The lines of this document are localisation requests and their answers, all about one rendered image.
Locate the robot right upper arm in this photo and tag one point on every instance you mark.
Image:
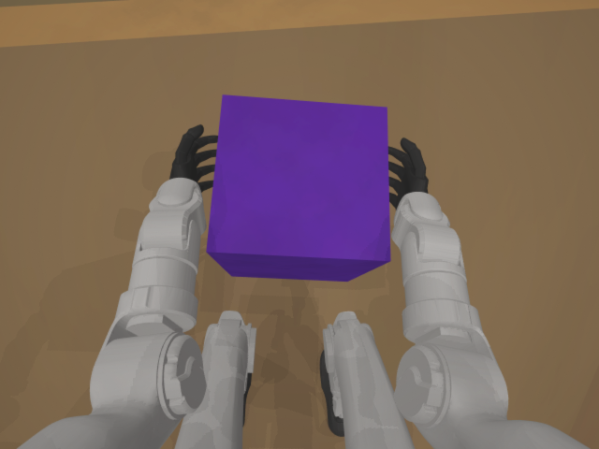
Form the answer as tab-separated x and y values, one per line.
458	399

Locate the robot left hand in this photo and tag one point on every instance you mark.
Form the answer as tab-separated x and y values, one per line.
186	159

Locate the robot right forearm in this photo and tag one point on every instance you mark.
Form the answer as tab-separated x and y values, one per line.
437	302

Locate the robot left forearm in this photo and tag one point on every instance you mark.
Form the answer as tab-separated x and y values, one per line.
161	293

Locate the robot left upper arm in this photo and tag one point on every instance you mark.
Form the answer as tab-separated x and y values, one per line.
142	387

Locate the robot right hand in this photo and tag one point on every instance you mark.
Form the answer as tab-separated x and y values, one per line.
412	174

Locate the robot left thigh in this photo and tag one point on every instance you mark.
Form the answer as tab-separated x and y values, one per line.
228	356

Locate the carton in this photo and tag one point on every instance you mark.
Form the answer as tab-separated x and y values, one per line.
300	190

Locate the robot right shin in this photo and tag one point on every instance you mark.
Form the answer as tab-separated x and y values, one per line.
333	381

